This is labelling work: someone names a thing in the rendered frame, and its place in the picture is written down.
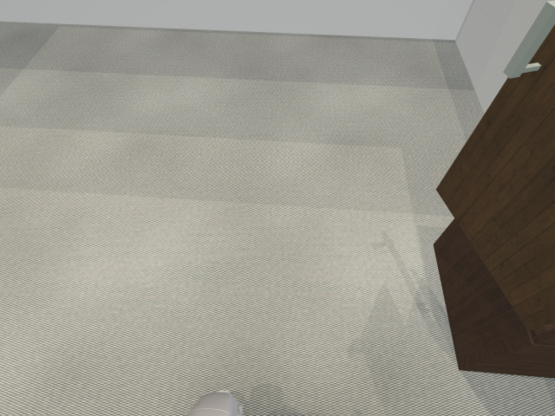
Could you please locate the cupboard door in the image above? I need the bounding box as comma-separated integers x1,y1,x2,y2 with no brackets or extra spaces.
436,25,555,331

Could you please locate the handle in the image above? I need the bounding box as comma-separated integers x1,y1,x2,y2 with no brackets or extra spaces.
503,1,555,79

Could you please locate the robot left thigh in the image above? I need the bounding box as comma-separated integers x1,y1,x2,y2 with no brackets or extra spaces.
186,392,243,416

